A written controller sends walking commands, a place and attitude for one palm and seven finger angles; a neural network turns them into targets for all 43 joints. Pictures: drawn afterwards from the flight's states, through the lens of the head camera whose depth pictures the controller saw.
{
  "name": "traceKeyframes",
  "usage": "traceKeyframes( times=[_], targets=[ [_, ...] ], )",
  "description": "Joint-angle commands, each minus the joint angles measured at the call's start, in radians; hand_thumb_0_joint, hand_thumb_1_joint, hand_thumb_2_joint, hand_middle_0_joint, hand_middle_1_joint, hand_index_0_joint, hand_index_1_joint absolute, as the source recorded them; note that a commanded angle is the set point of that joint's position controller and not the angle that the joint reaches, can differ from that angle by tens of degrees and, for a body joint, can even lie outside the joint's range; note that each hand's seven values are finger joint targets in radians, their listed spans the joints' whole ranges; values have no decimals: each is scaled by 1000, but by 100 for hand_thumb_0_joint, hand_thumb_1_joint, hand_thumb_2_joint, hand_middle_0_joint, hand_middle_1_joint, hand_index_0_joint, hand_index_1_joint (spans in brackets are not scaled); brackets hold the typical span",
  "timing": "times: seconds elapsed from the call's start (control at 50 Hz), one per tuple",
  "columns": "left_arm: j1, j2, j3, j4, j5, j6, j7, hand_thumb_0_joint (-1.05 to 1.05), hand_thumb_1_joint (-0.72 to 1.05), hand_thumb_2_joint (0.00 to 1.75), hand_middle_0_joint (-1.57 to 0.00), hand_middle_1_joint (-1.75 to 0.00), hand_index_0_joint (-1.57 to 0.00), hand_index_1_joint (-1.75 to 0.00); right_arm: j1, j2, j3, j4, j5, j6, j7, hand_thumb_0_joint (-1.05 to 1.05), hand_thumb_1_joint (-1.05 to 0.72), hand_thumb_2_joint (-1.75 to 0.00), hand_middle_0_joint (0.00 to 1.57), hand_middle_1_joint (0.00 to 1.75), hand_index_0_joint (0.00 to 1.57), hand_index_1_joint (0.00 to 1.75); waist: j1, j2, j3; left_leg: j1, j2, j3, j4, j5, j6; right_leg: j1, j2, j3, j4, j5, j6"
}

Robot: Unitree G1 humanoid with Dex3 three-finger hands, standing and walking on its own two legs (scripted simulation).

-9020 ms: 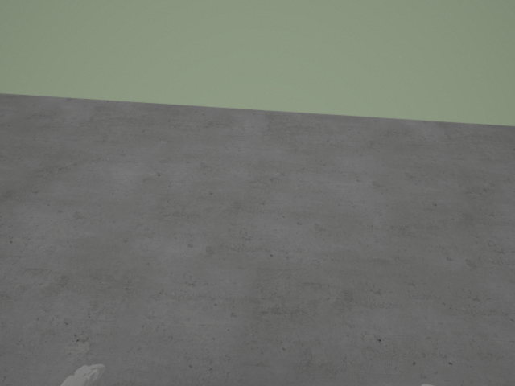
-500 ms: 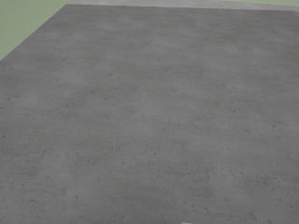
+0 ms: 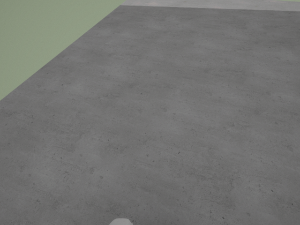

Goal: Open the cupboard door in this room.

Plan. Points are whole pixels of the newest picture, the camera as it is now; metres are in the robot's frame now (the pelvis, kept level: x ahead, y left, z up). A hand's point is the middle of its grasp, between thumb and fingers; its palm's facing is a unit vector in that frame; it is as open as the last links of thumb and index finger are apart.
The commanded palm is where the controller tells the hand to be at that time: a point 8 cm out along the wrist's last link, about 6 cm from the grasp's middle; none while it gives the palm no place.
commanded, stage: turn or walk to find it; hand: left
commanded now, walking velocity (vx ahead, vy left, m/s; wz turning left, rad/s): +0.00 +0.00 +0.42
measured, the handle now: out of the picture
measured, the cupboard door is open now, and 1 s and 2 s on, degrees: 0 0 0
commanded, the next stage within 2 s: stand and wait in 1.50 s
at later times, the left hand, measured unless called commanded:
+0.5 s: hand out of the picture -0.02 +0.28 -0.17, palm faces +0.24 -0.94 -0.23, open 7.3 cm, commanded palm none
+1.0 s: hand out of the picture -0.06 +0.20 -0.15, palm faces +0.42 -0.87 -0.27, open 7.3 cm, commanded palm none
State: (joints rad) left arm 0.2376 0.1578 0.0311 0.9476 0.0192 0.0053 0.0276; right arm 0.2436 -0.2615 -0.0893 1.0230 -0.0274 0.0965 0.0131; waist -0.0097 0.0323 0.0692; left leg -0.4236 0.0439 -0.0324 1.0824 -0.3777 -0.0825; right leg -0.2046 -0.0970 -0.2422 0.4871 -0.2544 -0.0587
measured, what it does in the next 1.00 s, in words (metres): steps on the spot, turning left: left foot, then right foot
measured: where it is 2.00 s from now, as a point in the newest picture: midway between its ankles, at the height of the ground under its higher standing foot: outside the picture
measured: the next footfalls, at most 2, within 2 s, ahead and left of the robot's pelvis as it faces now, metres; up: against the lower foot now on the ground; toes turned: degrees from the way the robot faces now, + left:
left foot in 0.22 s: -0.01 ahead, +0.15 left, +0.00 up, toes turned +10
right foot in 0.72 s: +0.01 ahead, -0.08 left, +0.00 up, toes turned +14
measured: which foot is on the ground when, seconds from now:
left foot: up 0.00-0.20, down 0.22-0.74, up 0.76-1.00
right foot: down 0.00-0.20, up 0.22-0.70, down 0.72-1.00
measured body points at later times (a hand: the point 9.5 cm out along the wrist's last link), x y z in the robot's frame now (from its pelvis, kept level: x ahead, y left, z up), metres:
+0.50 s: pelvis -0.04 +0.06 +0.00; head -0.02 +0.08 +0.45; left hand -0.03 +0.33 -0.15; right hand +0.09 -0.16 -0.14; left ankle -0.05 +0.14 -0.74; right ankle -0.03 -0.10 -0.67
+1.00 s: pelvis -0.05 -0.01 +0.00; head -0.02 -0.03 +0.45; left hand -0.08 +0.24 -0.13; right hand +0.07 -0.24 -0.17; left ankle -0.15 +0.14 -0.65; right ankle -0.03 -0.09 -0.74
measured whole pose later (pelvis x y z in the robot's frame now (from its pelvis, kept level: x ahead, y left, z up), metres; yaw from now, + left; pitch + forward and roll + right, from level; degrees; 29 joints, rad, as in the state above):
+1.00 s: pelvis -0.05 -0.01 +0.00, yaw +25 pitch -1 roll +2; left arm 0.20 0.15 0.03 0.94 0.02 0.01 0.03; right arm 0.25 -0.26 -0.09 1.01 -0.03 0.09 0.01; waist -0.03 0.04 0.07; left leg -0.46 0.03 -0.04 1.12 -0.38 -0.07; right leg -0.18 -0.09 -0.18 0.50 -0.29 -0.03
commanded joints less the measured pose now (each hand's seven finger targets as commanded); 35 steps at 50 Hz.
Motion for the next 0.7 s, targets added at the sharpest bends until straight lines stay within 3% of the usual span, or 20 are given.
traceKeyframes(
  times=[0.0, 0.04, 0.1, 0.14, 0.16, 0.18, 0.2, 0.22, 0.24, 0.26, 0.3, 0.36, 0.42, 0.52, 0.58, 0.64, 0.66, 0.68],
  targets=[
    [60, 227, 57, -32, 11, -13, 10, 0, 90, 90, -20, -30, -20, -30, -92, -26, 10, -96, 12, -41, 0, 0, -90, -90, 20, 30, 20, 30, 59, -200, -67, -53, 10, 56, -170, -77, 8, 132, -280, 217, -162, 287, -84],
    [66, 242, 61, -22, 13, -9, 7, 0, 90, 90, -20, -30, -20, -30, -107, -21, 14, -105, 16, -46, -1, 0, -90, -90, 20, 30, 20, 30, 66, -214, -71, 0, 2, 84, -245, -95, 20, 108, -289, 214, -147, 301, -92],
    [43, 254, 67, -14, 15, -3, 5, 0, 90, 90, -20, -30, -20, -30, -78, -18, 18, -107, 21, -56, -3, 0, -90, -90, 20, 30, 20, 30, 45, -231, -92, 78, -6, 114, -372, -70, 37, 86, -294, 188, -105, 301, -79],
    [25, 254, 66, -15, 7, 3, 1, 0, 90, 90, -20, -30, -20, -30, -32, -31, 17, -97, 20, -64, -4, 0, -90, -90, 20, 30, 20, 30, 9, -199, -110, 206, -11, 130, -533, 61, 50, 14, -270, 136, -38, 225, -26],
    [16, 232, 64, -17, 0, 8, 0, 0, 90, 90, -20, -30, -20, -30, 6, -58, 11, -88, 19, -73, -2, 0, -90, -90, 20, 30, 20, 30, -17, -96, -134, 326, 19, 82, -667, 164, 64, -74, -238, 100, 73, 140, 21],
    [23, 178, 55, -42, -9, 16, -4, 0, 90, 90, -20, -30, -20, -30, 31, -145, -10, -92, 10, -82, -6, 0, -90, -90, 20, 30, 20, 30, -35, 164, -128, 406, 216, -206, -769, 249, 143, -278, -108, 34, 278, -105, 99],
    [-40, 138, 37, -80, -4, 27, -6, 0, 90, 90, -20, -30, -20, -30, 50, -219, -22, -94, 6, -75, -15, 0, -90, -90, 20, 30, 20, 30, -56, 294, -73, 342, 362, -358, -832, 415, 237, -381, -26, 85, 453, -373, 131],
    [-64, 165, 42, -84, 0, 35, -8, 0, 90, 90, -20, -30, -20, -30, 36, -214, -19, -91, 3, -70, -17, 0, -90, -90, 20, 30, 20, 30, -50, 182, -62, 266, 379, -306, -824, 368, 277, -342, -41, 163, 542, -339, 113],
    [-72, 156, 47, -68, 5, 42, -8, 0, 90, 90, -20, -30, -20, -30, -10, -177, -9, -97, 3, -77, -27, 0, -90, -90, 20, 30, 20, 30, -35, 211, -39, 216, 304, -273, -843, 300, 253, -348, -43, 195, 574, -279, 117],
    [-68, 170, 51, -55, 5, 45, -12, 0, 90, 90, -20, -30, -20, -30, -67, -154, -1, -111, 4, -76, -32, 0, -90, -90, 20, 30, 20, 30, -12, 218, -12, 190, 262, -243, -838, 248, 232, -358, -40, 209, 611, -221, 122],
    [-23, 170, 52, -28, 5, 39, -20, 0, 90, 90, -20, -30, -20, -30, -111, -130, 11, -129, 7, -83, -34, 0, -90, -90, 20, 30, 20, 30, 14, 133, -10, 222, 202, -176, -813, 342, 218, -358, -23, 214, 636, -139, 130],
    [-17, 165, 49, -21, 1, 32, -18, 0, 90, 90, -20, -30, -20, -30, -62, -127, 8, -121, 13, -93, -35, 0, -90, -90, 20, 30, 20, 30, 8, 70, -57, 292, 180, -154, -788, 486, 221, -346, -10, 214, 620, -109, 145],
    [-49, 159, 45, -38, -1, 30, -12, 0, 90, 90, -20, -30, -20, -30, -11, -125, 3, -108, 12, -95, -35, 0, -90, -90, 20, 30, 20, 30, -11, 76, -87, 357, 185, -192, -765, 570, 237, -350, -4, 225, 576, -127, 156],
    [-112, 137, 40, -76, -7, 29, -6, 0, 90, 90, -20, -30, -20, -30, 16, -130, -9, -104, 3, -86, -33, 0, -90, -90, 20, 30, 20, 30, -31, 101, -87, 339, 196, -270, -749, 539, 266, -299, 19, 229, 436, -195, 151],
    [-111, 127, 35, -85, -12, 24, -4, 0, 90, 90, -20, -30, -20, -30, 8, -131, -11, -108, -1, -80, -31, 0, -90, -90, 20, 30, 20, 30, -26, 126, -100, 280, 183, -310, -728, 546, 264, -195, 44, 223, 300, -209, 137],
    [-49, 130, 37, -72, -16, 15, -2, 0, 90, 90, -20, -30, -20, -30, -12, -130, -17, -115, 2, -77, -27, 0, -90, -90, 20, 30, 20, 30, 5, 118, -133, 220, 137, -312, -679, 543, 233, -57, 75, 201, 98, -88, 125],
    [-16, 143, 39, -65, -16, 8, 0, 0, 90, 90, -20, -30, -20, -30, -23, -122, -18, -118, 8, -77, -25, 0, -90, -90, 20, 30, 20, 30, 27, 98, -148, 176, 114, -298, -644, 506, 206, 31, 69, 198, -23, 7, 122],
    [18, 169, 46, -57, -13, -2, 4, 0, 90, 90, -20, -30, -20, -30, -19, -96, -15, -120, 13, -78, -22, 0, -90, -90, 20, 30, 20, 30, 40, 27, -173, 90, 68, -263, -590, 393, 159, 161, 14, 238, -139, 85, 110]
  ],
)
